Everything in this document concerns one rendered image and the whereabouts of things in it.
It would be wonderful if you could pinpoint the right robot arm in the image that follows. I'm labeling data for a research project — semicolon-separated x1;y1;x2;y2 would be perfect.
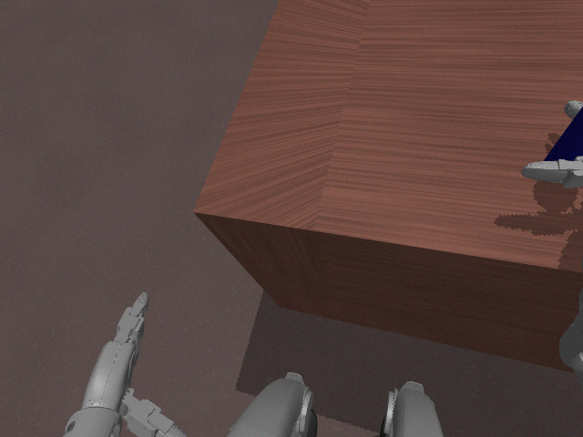
559;254;583;390

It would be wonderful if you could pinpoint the left robot hand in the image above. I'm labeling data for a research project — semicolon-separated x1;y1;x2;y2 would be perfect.
81;292;188;437

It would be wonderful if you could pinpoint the can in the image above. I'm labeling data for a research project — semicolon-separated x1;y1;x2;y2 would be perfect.
544;107;583;161

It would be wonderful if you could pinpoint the left robot arm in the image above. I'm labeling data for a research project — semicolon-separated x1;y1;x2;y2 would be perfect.
63;407;122;437

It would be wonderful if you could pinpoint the right robot hand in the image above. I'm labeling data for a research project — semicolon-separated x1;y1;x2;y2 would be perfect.
521;100;583;188

